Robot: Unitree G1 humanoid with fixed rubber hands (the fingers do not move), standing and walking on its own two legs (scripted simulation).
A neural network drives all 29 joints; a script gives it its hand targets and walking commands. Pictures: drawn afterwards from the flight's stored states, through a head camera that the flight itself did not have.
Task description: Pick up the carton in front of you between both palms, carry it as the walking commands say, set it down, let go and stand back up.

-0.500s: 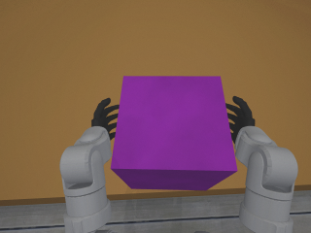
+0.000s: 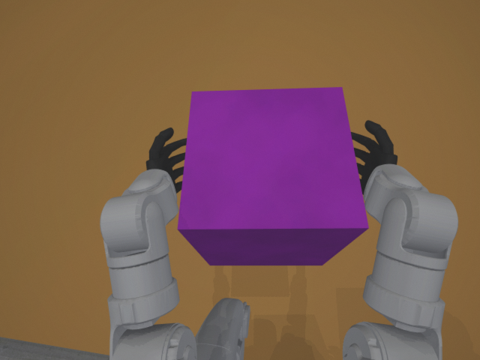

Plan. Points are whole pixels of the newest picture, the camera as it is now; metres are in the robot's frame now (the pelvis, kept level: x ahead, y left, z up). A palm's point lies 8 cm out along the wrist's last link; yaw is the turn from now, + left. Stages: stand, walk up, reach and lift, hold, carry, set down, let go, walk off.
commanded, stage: carry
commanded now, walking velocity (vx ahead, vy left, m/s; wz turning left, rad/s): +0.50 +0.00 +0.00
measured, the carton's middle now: (265, 190) +0.38 +0.04 +0.05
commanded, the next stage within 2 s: none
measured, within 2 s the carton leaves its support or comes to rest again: neither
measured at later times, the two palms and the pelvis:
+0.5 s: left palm out of the picture +0.75 +0.14 +0.29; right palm out of the picture +0.71 -0.16 +0.31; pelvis +0.37 +0.05 +0.12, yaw -2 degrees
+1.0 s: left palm out of the picture +1.01 +0.19 +0.22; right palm out of the picture +1.02 -0.11 +0.22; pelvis +0.70 +0.03 +0.13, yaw +2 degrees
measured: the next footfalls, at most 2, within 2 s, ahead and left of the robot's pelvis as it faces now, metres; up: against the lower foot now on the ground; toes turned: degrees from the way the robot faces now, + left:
left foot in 0.16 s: +0.34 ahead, +0.10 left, +0.12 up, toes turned +2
right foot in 0.64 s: +0.66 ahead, -0.06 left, +0.12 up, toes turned -5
